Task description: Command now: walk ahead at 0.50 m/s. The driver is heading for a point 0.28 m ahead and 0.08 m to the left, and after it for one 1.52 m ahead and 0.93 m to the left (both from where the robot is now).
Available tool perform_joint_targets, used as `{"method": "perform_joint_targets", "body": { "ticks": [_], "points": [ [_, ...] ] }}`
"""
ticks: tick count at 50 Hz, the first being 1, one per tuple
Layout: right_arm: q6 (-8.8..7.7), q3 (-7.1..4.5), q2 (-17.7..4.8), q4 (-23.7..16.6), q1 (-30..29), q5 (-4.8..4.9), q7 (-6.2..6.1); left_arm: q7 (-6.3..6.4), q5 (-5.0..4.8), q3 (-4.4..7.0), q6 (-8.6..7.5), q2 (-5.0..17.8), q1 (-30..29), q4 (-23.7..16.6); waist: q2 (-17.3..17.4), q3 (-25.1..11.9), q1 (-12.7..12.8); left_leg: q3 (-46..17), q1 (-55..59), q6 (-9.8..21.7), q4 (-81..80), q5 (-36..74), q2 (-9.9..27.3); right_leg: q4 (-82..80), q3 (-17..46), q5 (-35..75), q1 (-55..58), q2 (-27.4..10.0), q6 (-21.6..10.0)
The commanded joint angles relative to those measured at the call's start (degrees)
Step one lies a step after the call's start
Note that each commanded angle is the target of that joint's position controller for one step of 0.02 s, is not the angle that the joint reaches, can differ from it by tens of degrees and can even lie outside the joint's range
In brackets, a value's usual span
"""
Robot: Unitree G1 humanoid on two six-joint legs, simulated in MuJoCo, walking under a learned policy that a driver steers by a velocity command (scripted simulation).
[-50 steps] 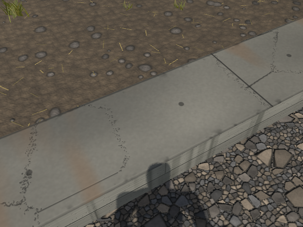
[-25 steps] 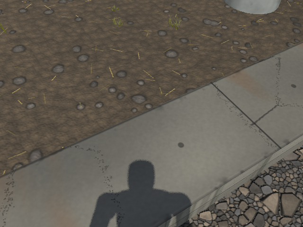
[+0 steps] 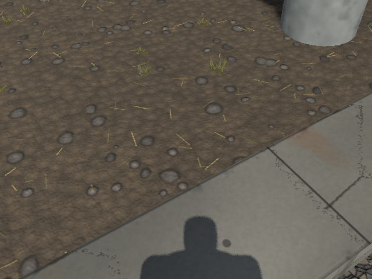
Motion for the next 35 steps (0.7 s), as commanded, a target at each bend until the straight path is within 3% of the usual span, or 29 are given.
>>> {"method": "perform_joint_targets", "body": {
  "ticks": [1, 4, 6, 8, 9, 10, 11, 12, 13, 15, 16, 17, 18, 19, 20, 21, 22, 23, 24, 25, 26, 27, 28, 29, 30, 31, 33, 34, 35],
  "points": [
    [0.20, 1.54, 2.52, -7.51, -6.75, 0.49, -1.60, -0.05, 0.20, -0.20, -0.97, 3.89, 7.50, 1.34, -4.66, 5.65, 0.58, 0.41, -27.55, 1.20, 22.77, -4.02, 0.11, -12.65, 21.99, -18.58, 5.51, -19.18, -7.68],
    [-0.27, 3.69, 5.62, -12.58, -13.75, 1.11, -2.15, 0.32, 1.13, -1.15, -0.89, 3.64, 11.76, 3.70, -3.69, 6.14, 0.97, -1.64, -42.10, 2.76, 37.53, -7.54, -1.90, -11.92, 22.29, -18.63, 8.91, -21.13, -7.12],
    [-0.06, 4.67, 6.44, -15.78, -17.41, 1.65, -2.87, 0.55, 0.75, -1.58, -1.51, 4.57, 11.70, 4.56, -2.07, 9.42, 0.30, -3.56, -46.29, 3.04, 37.38, -9.68, -3.76, -13.05, 18.39, -17.20, 7.48, -21.35, -5.10],
    [0.58, 5.81, 6.79, -19.14, -19.61, 1.32, -2.83, 0.91, -0.07, -2.60, -1.39, 3.36, 9.78, 4.91, -0.22, 11.13, -1.79, 0.70, -38.53, 2.34, 22.22, -6.76, -2.93, -15.79, 9.77, -9.21, -1.36, -16.98, -1.37],
    [1.12, 6.07, 6.84, -20.62, -20.09, 0.66, -2.45, 2.16, -0.78, -3.00, -1.11, 2.66, 8.94, 5.19, -1.62, 10.81, -2.68, 1.87, -32.10, 2.06, 15.28, -5.36, -1.53, -18.16, 8.56, -0.12, -4.40, -16.51, -1.71],
    [2.04, 6.42, 5.94, -21.04, -21.02, 1.04, -2.03, 3.33, -1.79, -2.86, -0.62, 4.30, 9.83, 4.71, -2.74, 9.37, -1.48, 7.73, -26.40, 1.73, 7.18, -7.40, -1.68, -23.38, 6.98, 11.63, -3.35, -16.59, -3.23],
    [2.65, 6.50, 6.97, -20.58, -19.77, 0.71, -2.24, 4.21, -2.36, -2.84, -0.21, 5.16, 11.13, 5.33, -3.87, 6.36, -1.61, 7.68, -23.79, 2.55, 6.08, -8.69, -0.48, -22.37, 4.96, 27.18, 4.26, -16.82, -3.41],
    [3.10, 6.75, 6.32, -19.58, -17.27, 1.89, -2.14, 4.23, -2.58, -2.68, 0.00, 5.75, 10.82, 4.07, -2.96, 4.07, -1.27, 10.82, -16.15, 3.67, -3.78, -10.91, -0.27, -20.21, -1.48, 44.98, 7.44, -16.42, -2.28],
    [3.27, 7.13, 6.86, -18.53, -15.75, 2.71, -2.22, 4.50, -3.23, -2.46, 0.21, 6.81, 10.87, 3.28, -4.23, 1.43, -1.95, 13.62, -6.94, 4.94, -11.12, -10.95, -2.73, -16.13, -4.79, 69.02, 8.95, -15.81, -1.06],
    [2.79, 5.69, 3.49, -15.46, -8.36, 3.41, -1.99, 5.05, -2.86, -0.80, 1.08, 11.52, 8.92, 0.99, -13.24, -7.23, -6.12, 14.61, 3.40, 6.09, -20.12, -11.81, -7.90, -2.12, -4.57, 100.52, 17.45, -18.76, -0.53],
    [2.13, 4.72, 0.77, -14.51, -3.28, 2.29, -1.16, 4.40, -2.92, 0.07, 1.67, 12.58, 6.28, -1.38, -16.28, -11.76, -8.29, 11.00, 9.60, 7.66, -27.59, -12.55, -9.93, 9.73, -4.27, 106.11, 20.28, -20.02, -0.46],
    [1.59, 3.17, -2.49, -13.68, 1.30, 0.76, -0.15, 3.73, -2.81, 0.91, 1.57, 13.81, 3.90, -4.45, -16.29, -16.48, -11.51, -0.73, 21.56, 10.33, -35.90, -8.40, -9.00, 23.98, -4.35, 97.90, 14.30, -18.63, 0.60],
    [2.00, 0.68, -10.05, -11.98, 3.16, 1.23, -0.47, 1.98, -2.59, 0.71, 1.03, 10.03, -0.64, -11.23, 3.02, -16.80, -10.81, -34.45, 33.45, 18.64, -53.30, 9.05, 5.45, 51.01, -4.64, 38.34, -9.98, -5.93, 5.36],
    [3.46, -1.68, -14.33, -13.01, -0.61, 1.18, -2.10, 0.20, -0.08, 1.57, 0.75, 9.31, -2.78, -13.44, 8.40, -20.14, -8.11, -58.60, 36.13, 20.82, -71.37, 28.79, 10.58, 74.09, 6.49, -2.32, -20.66, 1.86, 6.16],
    [3.09, -1.40, -12.11, -12.66, -5.69, 1.60, -2.51, -0.48, 0.48, 0.47, 1.15, 5.21, -1.12, -16.49, 2.29, -14.77, -2.43, -51.23, 29.37, 19.20, -70.03, 22.31, 11.81, 77.91, 12.03, -2.63, -25.55, -1.98, 5.21],
    [2.57, -0.82, -8.29, -10.76, -6.28, 1.54, -2.51, 0.32, 0.55, 0.05, 1.91, 3.50, -3.70, -17.76, -4.74, -4.19, -0.63, -44.61, 19.52, 16.27, -67.29, 13.31, 9.71, 77.00, 10.79, -3.05, -28.79, -3.28, 4.65],
    [2.44, -0.64, -6.04, -8.94, -6.16, 0.27, -2.72, 1.91, 0.87, -0.46, 2.53, 0.82, -5.49, -19.36, -5.13, 3.61, 1.26, -38.16, 12.21, 13.45, -66.13, 9.19, 7.08, 79.11, 9.87, -4.62, -32.83, -3.55, 3.94],
    [2.04, -0.01, -3.45, -8.04, -6.53, -0.07, -2.70, 3.12, 1.40, -0.88, 3.44, -0.22, -3.90, -19.85, -5.35, 5.37, 3.93, -30.85, 8.50, 10.98, -65.67, 11.05, 4.64, 78.12, 10.03, -4.89, -33.48, -4.61, 3.83],
    [-2.29, 1.90, -2.05, -5.82, -5.40, -3.64, 1.37, -0.01, 1.83, -1.94, 1.21, 0.81, -3.81, -20.21, 1.84, -2.44, 4.04, -26.58, 10.26, 4.74, -70.42, -1.69, 1.32, 73.83, 21.54, 2.81, -34.97, -4.10, -0.31],
    [-4.45, 1.06, -2.54, -4.59, -4.48, -2.06, 2.05, -0.09, 2.05, -1.44, -0.11, 2.01, -3.49, -19.75, 3.99, -0.62, 3.64, -26.83, 11.27, 4.15, -71.09, -4.99, 0.10, 74.92, 20.67, 5.58, -39.25, -3.82, -0.28],
    [-5.40, 0.80, -4.56, -3.49, -3.62, -2.25, 2.55, 0.39, 2.51, -1.59, -0.83, 3.43, -6.28, -20.31, -0.05, -1.11, 3.72, -22.86, 13.31, 2.81, -69.79, -1.24, -1.43, 70.44, 18.87, 7.66, -42.67, -3.21, 0.73],
    [-5.37, 0.47, -6.31, -2.03, -0.33, -3.76, 3.16, 1.11, 1.89, -1.57, -1.44, 4.76, -9.74, -21.89, -1.47, -3.25, 3.72, -18.06, 15.96, -0.12, -69.02, 7.83, -2.58, 66.43, 16.77, 9.33, -42.56, -2.92, 1.60],
    [-5.57, -0.37, -9.29, -3.26, -0.94, -3.32, 2.99, 1.40, 0.95, -1.21, -1.98, 6.98, -11.95, -22.53, -0.76, -4.76, 3.17, -15.94, 18.97, -1.07, -69.43, 10.21, -3.01, 63.09, 14.87, 9.87, -43.67, -3.26, 3.23],
    [-5.40, -1.82, -13.17, -5.88, -2.78, -3.13, 3.56, 1.83, -1.09, -0.04, -1.31, 9.43, -15.42, -23.57, 0.56, -3.70, 3.05, -18.32, 18.62, -2.26, -72.48, 18.30, 0.00, 63.52, 11.69, 5.93, -43.34, -4.62, 5.40],
    [-5.38, -1.83, -13.12, -6.26, -0.44, -2.80, 3.14, 1.86, -1.39, -0.18, -1.01, 8.56, -17.23, -24.21, 0.45, -5.85, 2.41, -19.19, 20.61, -2.42, -71.82, 22.03, 0.09, 62.90, 11.66, 6.14, -44.02, -4.67, 6.68],
    [-6.69, -1.22, -11.65, -6.70, 2.96, -1.94, 2.60, 1.68, -0.75, 0.07, -1.55, 7.66, -15.22, -23.08, 3.57, -5.41, 2.98, -19.51, 23.55, -4.07, -71.57, 30.29, 0.30, 66.41, 10.30, 6.12, -43.31, -5.44, 7.51],
    [-7.64, -1.41, -12.16, -6.87, 7.52, -1.56, 1.71, 2.23, -1.28, 0.10, -2.68, 7.71, -17.45, -23.84, 2.23, -5.19, 1.35, -19.33, 29.66, -5.25, -70.53, 36.83, 0.43, 64.09, 10.07, 3.97, -46.06, -5.26, 8.88],
    [-2.79, -0.07, -5.91, -9.67, -0.70, 5.58, -0.33, 3.44, -0.14, -2.53, -0.54, 0.46, -19.76, -25.17, -0.51, -3.26, 0.77, -18.69, 26.77, -1.85, -71.91, 39.53, -3.23, 51.81, 7.38, 6.29, -44.35, -5.67, 6.62],
    [-0.71, 0.30, -6.01, -11.05, 1.98, 5.24, -1.75, 3.83, 0.08, -2.61, 0.11, 0.29, -23.83, -27.53, 0.32, -3.80, -0.86, -20.16, 28.07, -0.50, -72.66, 42.74, -3.21, 47.11, 6.01, 7.96, -42.50, -3.90, 6.91]
  ]
}}
Next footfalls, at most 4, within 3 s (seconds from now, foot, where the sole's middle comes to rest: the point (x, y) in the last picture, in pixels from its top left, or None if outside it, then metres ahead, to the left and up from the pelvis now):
0.34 left None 0.32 0.09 -0.60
0.96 right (192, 239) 0.60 0.04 -0.60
1.50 left None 0.36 0.14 -0.59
1.98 right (188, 229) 0.64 0.05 -0.60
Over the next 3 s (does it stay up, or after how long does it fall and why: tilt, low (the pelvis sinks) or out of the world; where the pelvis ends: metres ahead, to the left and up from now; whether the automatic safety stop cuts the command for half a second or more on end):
stays up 0.83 0.40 0.17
